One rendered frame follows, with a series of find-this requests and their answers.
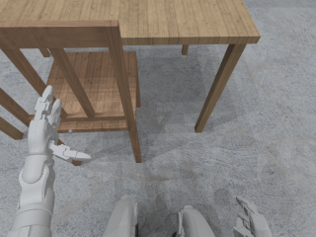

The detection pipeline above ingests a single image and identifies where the robot left thigh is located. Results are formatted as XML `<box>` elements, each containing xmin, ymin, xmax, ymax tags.
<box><xmin>102</xmin><ymin>199</ymin><xmax>138</xmax><ymax>237</ymax></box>

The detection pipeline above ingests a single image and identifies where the robot thigh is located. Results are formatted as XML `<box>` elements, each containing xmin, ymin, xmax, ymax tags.
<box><xmin>102</xmin><ymin>199</ymin><xmax>138</xmax><ymax>237</ymax></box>
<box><xmin>177</xmin><ymin>208</ymin><xmax>215</xmax><ymax>237</ymax></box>

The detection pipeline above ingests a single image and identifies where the left robot forearm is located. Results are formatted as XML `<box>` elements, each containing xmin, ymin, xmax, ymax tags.
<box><xmin>5</xmin><ymin>154</ymin><xmax>55</xmax><ymax>237</ymax></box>

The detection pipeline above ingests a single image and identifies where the robot right thigh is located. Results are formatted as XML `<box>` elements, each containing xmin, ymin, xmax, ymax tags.
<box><xmin>177</xmin><ymin>208</ymin><xmax>215</xmax><ymax>237</ymax></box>

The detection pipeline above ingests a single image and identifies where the robot right hand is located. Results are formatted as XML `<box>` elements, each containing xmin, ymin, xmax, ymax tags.
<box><xmin>233</xmin><ymin>196</ymin><xmax>273</xmax><ymax>237</ymax></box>

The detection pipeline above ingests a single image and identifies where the table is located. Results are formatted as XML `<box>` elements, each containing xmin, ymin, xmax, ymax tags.
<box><xmin>0</xmin><ymin>0</ymin><xmax>261</xmax><ymax>140</ymax></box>

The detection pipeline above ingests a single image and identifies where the chair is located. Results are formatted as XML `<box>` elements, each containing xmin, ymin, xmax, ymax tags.
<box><xmin>0</xmin><ymin>20</ymin><xmax>142</xmax><ymax>166</ymax></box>

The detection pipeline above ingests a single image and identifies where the robot left hand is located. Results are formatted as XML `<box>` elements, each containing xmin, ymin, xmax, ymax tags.
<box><xmin>27</xmin><ymin>85</ymin><xmax>93</xmax><ymax>163</ymax></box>

